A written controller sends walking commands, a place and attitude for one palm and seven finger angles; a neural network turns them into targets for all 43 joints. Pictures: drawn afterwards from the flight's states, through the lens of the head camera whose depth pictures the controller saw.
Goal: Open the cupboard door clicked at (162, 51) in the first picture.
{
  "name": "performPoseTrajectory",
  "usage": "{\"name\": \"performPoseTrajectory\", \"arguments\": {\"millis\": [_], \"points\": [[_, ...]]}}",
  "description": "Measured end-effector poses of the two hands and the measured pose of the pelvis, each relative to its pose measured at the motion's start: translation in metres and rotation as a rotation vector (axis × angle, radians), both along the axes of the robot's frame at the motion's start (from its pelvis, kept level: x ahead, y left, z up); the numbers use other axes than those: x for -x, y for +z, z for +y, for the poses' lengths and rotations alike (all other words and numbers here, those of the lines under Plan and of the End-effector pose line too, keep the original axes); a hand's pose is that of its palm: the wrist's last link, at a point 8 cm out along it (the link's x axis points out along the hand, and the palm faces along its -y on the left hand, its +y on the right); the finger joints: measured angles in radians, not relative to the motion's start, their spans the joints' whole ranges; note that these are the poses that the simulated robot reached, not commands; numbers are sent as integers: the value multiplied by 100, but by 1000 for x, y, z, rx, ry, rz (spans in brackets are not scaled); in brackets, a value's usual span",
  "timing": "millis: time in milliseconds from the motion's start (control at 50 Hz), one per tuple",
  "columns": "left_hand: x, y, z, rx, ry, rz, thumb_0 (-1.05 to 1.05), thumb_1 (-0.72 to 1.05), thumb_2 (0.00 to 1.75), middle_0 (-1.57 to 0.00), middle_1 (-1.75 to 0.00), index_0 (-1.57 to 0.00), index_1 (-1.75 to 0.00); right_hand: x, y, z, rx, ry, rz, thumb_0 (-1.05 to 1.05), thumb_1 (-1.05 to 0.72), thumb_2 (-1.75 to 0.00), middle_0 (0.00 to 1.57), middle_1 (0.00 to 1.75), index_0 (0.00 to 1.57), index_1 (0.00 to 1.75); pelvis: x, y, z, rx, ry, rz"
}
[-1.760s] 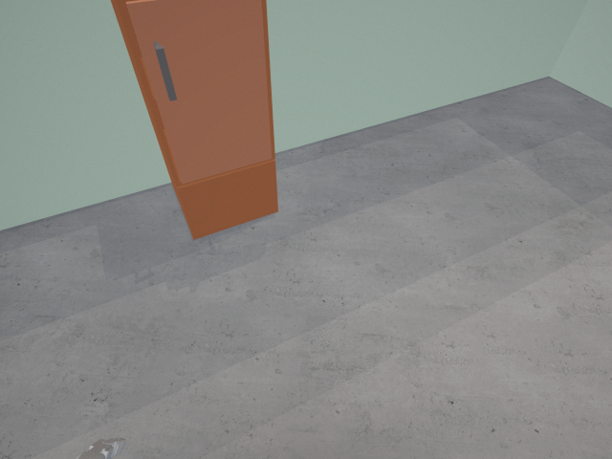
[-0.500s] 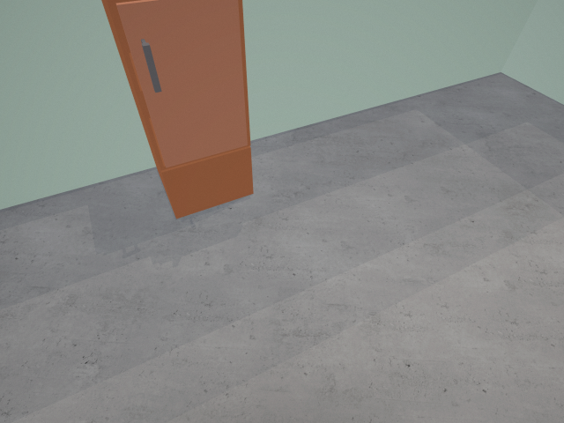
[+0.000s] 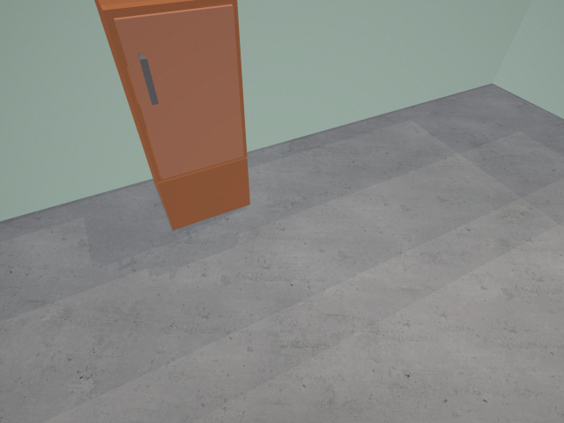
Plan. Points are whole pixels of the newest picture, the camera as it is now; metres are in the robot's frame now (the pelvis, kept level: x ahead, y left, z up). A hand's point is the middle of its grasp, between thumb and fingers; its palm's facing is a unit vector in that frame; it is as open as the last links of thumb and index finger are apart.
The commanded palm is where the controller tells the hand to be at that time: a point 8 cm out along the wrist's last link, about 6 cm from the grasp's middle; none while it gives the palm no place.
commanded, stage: walk to a spot facing it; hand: left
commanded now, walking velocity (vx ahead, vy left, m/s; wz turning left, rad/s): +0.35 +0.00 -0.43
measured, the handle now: (147, 79) +1.06 +0.50 -0.02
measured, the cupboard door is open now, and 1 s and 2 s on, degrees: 0 0 0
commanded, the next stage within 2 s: turn to face it in 1.14 s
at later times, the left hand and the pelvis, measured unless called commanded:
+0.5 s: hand out of the picture +0.07 +0.13 -0.17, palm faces -0.10 -0.98 -0.17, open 7.4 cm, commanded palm none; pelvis +0.13 -0.04 +0.00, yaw -10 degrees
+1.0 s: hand (224, 270) +0.47 +0.16 -0.18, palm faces -0.26 -0.95 -0.16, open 7.4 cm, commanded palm none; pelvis +0.35 +0.00 +0.00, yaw -20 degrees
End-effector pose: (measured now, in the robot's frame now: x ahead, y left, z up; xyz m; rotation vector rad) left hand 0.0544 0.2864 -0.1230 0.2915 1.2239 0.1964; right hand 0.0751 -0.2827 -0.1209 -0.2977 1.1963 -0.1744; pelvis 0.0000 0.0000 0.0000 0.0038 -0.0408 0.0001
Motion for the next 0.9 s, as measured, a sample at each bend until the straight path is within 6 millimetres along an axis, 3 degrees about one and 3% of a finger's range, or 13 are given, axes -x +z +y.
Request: {"name": "performPoseTrajectory", "arguments": {"millis": [160, 260, 320, 400, 500, 580, 680, 740, 800, 900], "points": [[17, -23, -34, 85, -12, 138, 1, 91, 90, -20, -30, -20, -30, 35, -26, 18, -80, -116, 76, 1, -91, -90, 21, 30, 20, 30, -29, -11, -7, -13, -79, 16], [-3, -30, -66, 101, -40, 180, 1, 91, 90, -20, -30, -20, -30, 64, -47, 14, -125, -210, 171, 1, -91, -89, 21, 30, 20, 30, -54, -22, -25, -7, -114, 10], [-15, -28, -82, 105, -8, 135, 1, 91, 90, -20, -30, -20, -30, 63, -47, 11, -142, -212, 252, 1, -91, -89, 21, 30, 20, 30, -72, -20, -35, -4, -108, 9], [-15, -19, -99, 118, 4, 184, 1, 91, 90, -20, -30, -20, -30, 20, -35, 5, -148, -220, 201, 1, -91, -90, 20, 30, 20, 30, -97, -8, -41, -15, -145, 12], [-22, -13, -110, 141, -14, 295, 1, 90, 90, -20, -30, -20, -30, -64, -25, 4, -160, -237, 35, 1, -91, -90, 20, 30, 20, 30, -133, -2, -40, -11, -179, 22], [-42, -16, -109, 152, -5, 339, 1, 90, 90, -21, -30, -20, -30, -134, -21, 11, -169, -216, -56, 1, -91, -90, 20, 30, 20, 30, -167, -6, -34, 7, -193, 26], [-89, -35, -95, 164, 8, 370, 1, 90, 90, -21, -30, -21, -30, -220, -23, 27, -157, -173, -125, 1, -91, -90, 20, 30, 20, 30, -222, -20, -22, 24, -204, 33], [-132, -53, -79, 169, -11, 381, 1, 90, 90, -21, -30, -20, -30, -253, -28, 35, -124, -183, -168, 1, -91, -90, 20, 30, 20, 30, -256, -33, -12, 23, -220, 26], [-196, -55, -67, 162, -69, 318, 1, 91, 90, -20, -30, -20, -30, -255, -24, 43, -112, -240, -149, 0, -91, -90, 20, 30, 20, 30, -281, -27, -5, 17, -260, 8], [-319, -40, -62, 159, -180, 139, 1, 91, 90, -20, -30, -20, -30, -230, -10, 44, -61, -371, -70, -1, -95, -89, 21, 30, 20, 30, -318, -9, 3, 19, -305, 4]]}}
